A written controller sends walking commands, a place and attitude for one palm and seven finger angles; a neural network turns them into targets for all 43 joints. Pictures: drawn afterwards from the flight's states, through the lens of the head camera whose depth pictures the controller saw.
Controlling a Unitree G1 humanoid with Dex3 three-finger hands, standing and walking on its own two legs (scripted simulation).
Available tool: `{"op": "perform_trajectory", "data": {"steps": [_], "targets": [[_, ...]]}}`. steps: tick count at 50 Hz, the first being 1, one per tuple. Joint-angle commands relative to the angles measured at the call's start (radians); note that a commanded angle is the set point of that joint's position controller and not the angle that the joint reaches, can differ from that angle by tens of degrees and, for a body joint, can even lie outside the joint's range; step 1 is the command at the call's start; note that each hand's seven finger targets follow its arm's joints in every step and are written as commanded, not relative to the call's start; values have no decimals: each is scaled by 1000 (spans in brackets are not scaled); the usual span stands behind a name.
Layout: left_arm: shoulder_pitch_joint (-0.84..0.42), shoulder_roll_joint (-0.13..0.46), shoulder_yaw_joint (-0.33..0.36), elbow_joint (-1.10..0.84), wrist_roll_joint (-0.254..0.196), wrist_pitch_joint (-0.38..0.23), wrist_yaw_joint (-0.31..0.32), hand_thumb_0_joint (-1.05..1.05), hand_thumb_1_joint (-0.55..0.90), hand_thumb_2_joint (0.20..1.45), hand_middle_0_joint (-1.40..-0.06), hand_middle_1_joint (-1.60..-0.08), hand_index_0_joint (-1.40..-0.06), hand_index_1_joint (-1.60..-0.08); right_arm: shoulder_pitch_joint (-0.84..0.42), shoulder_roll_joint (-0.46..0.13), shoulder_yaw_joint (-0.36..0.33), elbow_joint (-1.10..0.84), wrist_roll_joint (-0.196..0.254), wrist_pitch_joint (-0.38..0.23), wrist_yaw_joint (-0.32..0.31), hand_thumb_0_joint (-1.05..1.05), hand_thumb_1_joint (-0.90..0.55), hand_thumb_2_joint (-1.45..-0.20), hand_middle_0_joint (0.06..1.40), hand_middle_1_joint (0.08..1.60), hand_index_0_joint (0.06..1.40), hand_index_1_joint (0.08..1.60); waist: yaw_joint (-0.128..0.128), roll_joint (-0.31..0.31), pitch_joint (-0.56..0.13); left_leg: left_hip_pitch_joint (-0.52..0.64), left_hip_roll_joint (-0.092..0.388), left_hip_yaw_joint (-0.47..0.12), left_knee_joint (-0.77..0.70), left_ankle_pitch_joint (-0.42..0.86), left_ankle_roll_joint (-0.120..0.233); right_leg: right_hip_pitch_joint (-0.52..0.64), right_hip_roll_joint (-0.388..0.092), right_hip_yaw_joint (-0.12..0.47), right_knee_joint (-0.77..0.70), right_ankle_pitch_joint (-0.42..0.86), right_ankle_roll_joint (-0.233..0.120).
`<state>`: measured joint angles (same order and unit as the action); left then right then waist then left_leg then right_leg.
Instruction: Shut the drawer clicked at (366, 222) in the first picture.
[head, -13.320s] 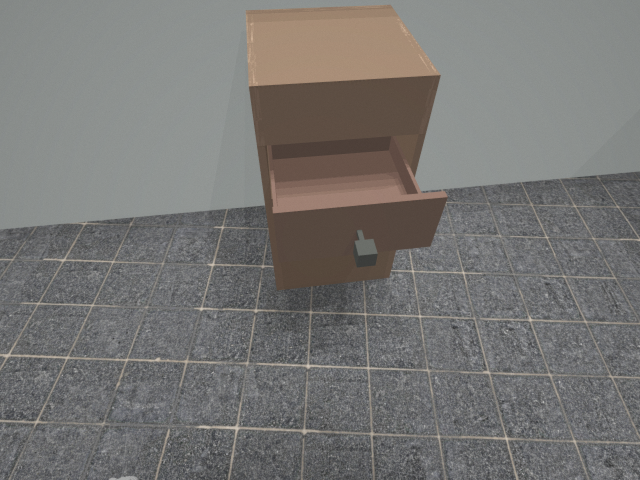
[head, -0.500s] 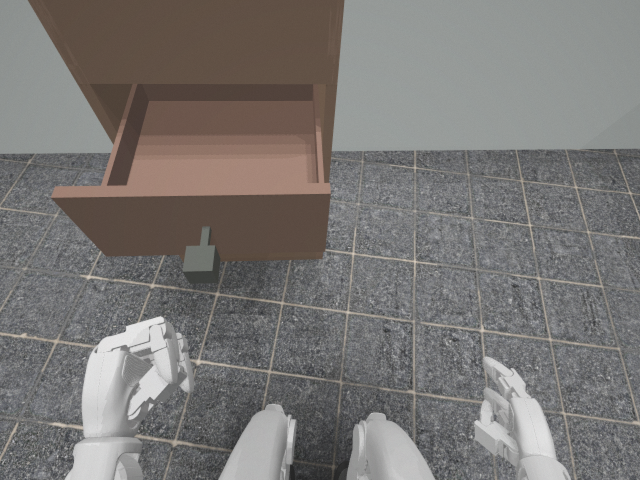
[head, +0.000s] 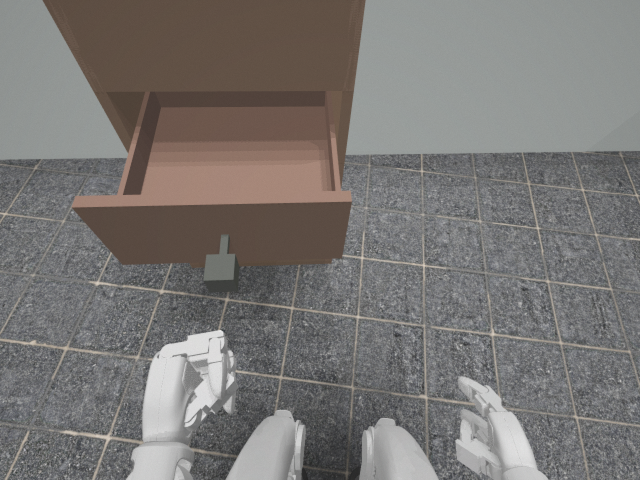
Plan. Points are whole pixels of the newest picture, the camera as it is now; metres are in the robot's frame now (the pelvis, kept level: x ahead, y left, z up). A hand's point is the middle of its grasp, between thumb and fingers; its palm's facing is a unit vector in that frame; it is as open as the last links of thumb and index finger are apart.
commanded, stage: raise the hand and make a fist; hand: left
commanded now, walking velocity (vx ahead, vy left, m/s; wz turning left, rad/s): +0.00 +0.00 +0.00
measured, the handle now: (223, 260) +0.42 +0.18 -0.08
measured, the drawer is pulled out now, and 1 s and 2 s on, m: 0.23 0.23 0.23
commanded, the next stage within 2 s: bring the fist close to the handle in 0.12 s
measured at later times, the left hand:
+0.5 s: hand (229, 371) +0.24 +0.13 +0.00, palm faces +0.18 -0.98 -0.03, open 3.2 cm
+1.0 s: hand (226, 343) +0.29 +0.15 -0.06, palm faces +0.11 -0.99 -0.01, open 3.2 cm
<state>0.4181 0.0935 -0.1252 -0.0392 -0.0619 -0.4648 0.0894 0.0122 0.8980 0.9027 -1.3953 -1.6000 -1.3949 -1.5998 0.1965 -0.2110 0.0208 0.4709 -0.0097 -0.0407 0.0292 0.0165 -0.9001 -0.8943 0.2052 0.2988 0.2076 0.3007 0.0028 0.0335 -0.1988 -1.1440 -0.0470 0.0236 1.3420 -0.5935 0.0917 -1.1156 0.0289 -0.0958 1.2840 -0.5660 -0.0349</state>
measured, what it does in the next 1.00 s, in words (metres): lowers itself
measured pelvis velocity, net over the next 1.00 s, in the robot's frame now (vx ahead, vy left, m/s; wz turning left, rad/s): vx -0.02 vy -0.04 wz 0.00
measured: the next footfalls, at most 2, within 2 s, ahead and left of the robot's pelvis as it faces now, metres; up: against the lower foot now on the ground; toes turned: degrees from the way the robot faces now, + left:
none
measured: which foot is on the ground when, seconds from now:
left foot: down 0.00-1.00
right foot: down 0.00-1.00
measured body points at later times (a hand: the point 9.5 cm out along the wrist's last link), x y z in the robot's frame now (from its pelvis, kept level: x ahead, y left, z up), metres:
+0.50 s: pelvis +0.01 -0.03 -0.02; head +0.12 -0.02 +0.42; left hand +0.23 +0.18 +0.00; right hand +0.22 -0.25 -0.11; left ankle +0.02 +0.06 -0.61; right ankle +0.02 -0.11 -0.61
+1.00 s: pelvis -0.02 -0.04 -0.06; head +0.13 -0.01 +0.37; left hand +0.28 +0.20 -0.06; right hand +0.16 -0.28 -0.16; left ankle +0.02 +0.06 -0.61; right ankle +0.02 -0.11 -0.61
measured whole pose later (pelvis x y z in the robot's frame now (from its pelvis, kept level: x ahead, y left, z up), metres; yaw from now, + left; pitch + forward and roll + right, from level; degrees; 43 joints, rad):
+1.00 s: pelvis -0.02 -0.04 -0.06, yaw +0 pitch +29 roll -3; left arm 0.03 0.20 0.15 0.36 -0.22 -0.61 -0.11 0.01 0.90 0.90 -1.40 -1.60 -1.40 -1.60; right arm 0.13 -0.25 0.00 0.60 -0.01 -0.07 0.01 0.01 -0.90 -0.89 0.20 0.30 0.21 0.30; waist -0.03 0.01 -0.22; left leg -1.42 -0.02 -0.01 1.56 -0.65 0.04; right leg -1.39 0.05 -0.15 1.51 -0.62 -0.10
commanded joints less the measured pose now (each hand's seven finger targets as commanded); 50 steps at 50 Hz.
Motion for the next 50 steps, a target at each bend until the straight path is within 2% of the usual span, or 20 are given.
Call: {"op": "perform_trajectory", "data": {"steps": [1,2,3,4,6,10,12,14,16,20,23,24,30,33,35,36,40,42,44,50], "targets": [[3,44,54,-249,-7,-91,38,0,900,900,-1400,-1600,-1400,-1600,-41,-119,-57,-162,-1,-51,-25,0,-900,-900,200,300,200,300,-1,-21,-272,272,51,-164,-244,315,-114,151,1,33,-127,169,-14],[0,48,67,-261,-8,-113,50,0,900,900,-1400,-1600,-1400,-1600,-42,-114,-56,-152,-4,-56,-25,0,-900,-900,200,300,200,300,5,1,-282,278,52,-161,-239,327,-117,145,1,35,-120,171,-15],[-1,27,46,-250,-7,-131,54,0,900,900,-1400,-1600,-1400,-1600,-43,-110,-55,-144,-4,-60,-23,0,-900,-900,200,300,200,300,-4,3,-273,276,49,-156,-232,329,-116,139,2,36,-123,173,-14],[11,50,64,-243,-1,-145,60,0,900,900,-1400,-1600,-1400,-1600,-40,-112,-56,-139,-7,-62,-23,0,-900,-900,200,300,200,300,0,11,-274,269,51,-158,-227,344,-117,136,3,38,-115,177,-18],[3,19,23,-210,2,-163,49,0,900,900,-1400,-1600,-1400,-1600,-47,-116,-55,-128,-8,-68,-16,0,-900,-900,200,300,200,300,-18,23,-258,262,50,-154,-215,328,-114,117,0,39,-120,172,-15],[68,15,2,-175,0,-147,-5,0,900,900,-1400,-1600,-1400,-1600,-39,-125,-59,-135,-2,-67,-13,0,-900,-900,200,300,200,300,-16,15,-282,263,47,-137,-207,369,-103,165,-4,48,-131,231,-15],[84,40,29,-172,-10,-129,-23,0,900,900,-1400,-1600,-1400,-1600,-36,-128,-62,-138,1,-62,-15,0,-900,-900,200,300,200,300,-10,4,-288,252,44,-130,-206,375,-100,191,-5,50,-132,257,-14],[53,64,68,-130,-16,-118,-24,0,900,900,-1400,-1600,-1400,-1600,-37,-126,-59,-130,0,-59,-21,0,-900,-900,200,300,200,300,-17,-43,-270,201,39,-125,-188,354,-90,196,0,57,-126,271,-13],[13,66,99,-112,-23,-135,-17,0,900,900,-1400,-1600,-1400,-1600,-46,-120,-60,-123,-2,-62,-23,0,-900,-900,200,300,200,300,-19,-59,-259,159,33,-114,-164,315,-82,189,-2,66,-118,269,-9],[-81,91,157,-89,-40,-205,-5,0,900,900,-1400,-1600,-1400,-1600,-62,-110,-62,-90,-11,-79,-22,0,-900,-900,200,300,200,300,-9,-26,-286,101,25,-96,-113,282,-77,176,-5,96,-96,252,-10],[-125,100,166,-56,-56,-246,-33,0,900,900,-1400,-1600,-1400,-1600,-65,-113,-63,-68,-11,-89,-18,0,-900,-900,200,300,200,300,-14,0,-315,74,24,-88,-77,282,-74,181,-11,122,-89,271,-7],[-156,106,157,-58,-59,-253,-48,0,900,900,-1400,-1600,-1400,-1600,-63,-116,-63,-60,-12,-90,-18,0,-900,-900,200,300,200,300,-25,5,-328,72,26,-90,-68,291,-71,179,-11,124,-83,280,-7],[-182,133,202,47,-115,-197,-148,0,900,900,-1400,-1600,-1400,-1600,-65,-137,-65,-51,3,-79,-23,0,-900,-900,200,300,200,300,-22,-44,-361,-18,27,-77,-27,267,-60,247,-24,169,-89,301,7],[-225,173,271,61,-146,-178,-161,0,900,900,-1400,-1600,-1400,-1600,-68,-139,-69,-47,8,-74,-31,0,-900,-900,200,300,200,300,-10,-60,-380,-70,27,-72,-7,248,-61,277,-34,195,-92,296,16],[-261,197,306,78,-156,-179,-158,0,900,900,-1400,-1600,-1400,-1600,-67,-140,-69,-41,7,-73,-33,0,-900,-900,200,300,200,300,-9,-59,-374,-96,29,-72,5,237,-61,263,-32,198,-84,273,15],[-307,187,291,76,-154,-187,-157,0,900,900,-1400,-1600,-1400,-1600,-70,-140,-67,-34,6,-75,-32,0,-900,-900,200,300,200,300,-18,-38,-358,-94,30,-72,7,231,-60,235,-30,193,-80,253,12],[-390,193,298,137,-155,-217,-159,0,900,900,-1400,-1600,-1400,-1600,-64,-145,-67,-10,-1,-82,-33,0,-900,-900,200,300,200,300,-33,-40,-359,-136,33,-71,45,207,-58,190,-30,204,-64,203,13],[-404,196,296,166,-155,-226,-173,0,900,900,-1400,-1600,-1400,-1600,-62,-152,-68,-1,-1,-84,-31,0,-900,-900,200,300,200,300,-31,-24,-372,-139,34,-74,50,204,-58,169,-27,196,-50,186,8],[-401,201,305,220,-163,-219,-192,0,900,900,-1400,-1600,-1400,-1600,-53,-160,-69,-1,1,-80,-31,0,-900,-900,200,300,200,300,-35,-50,-365,-162,34,-76,59,196,-55,161,-24,198,-45,174,9],[-493,239,339,196,-173,-204,-201,0,900,900,-1400,-1600,-1400,-1600,-53,-176,-70,-8,4,-64,-30,0,-900,-900,200,300,200,300,-16,17,-437,-114,35,-81,58,220,-54,103,-11,161,5,172,-1]]}}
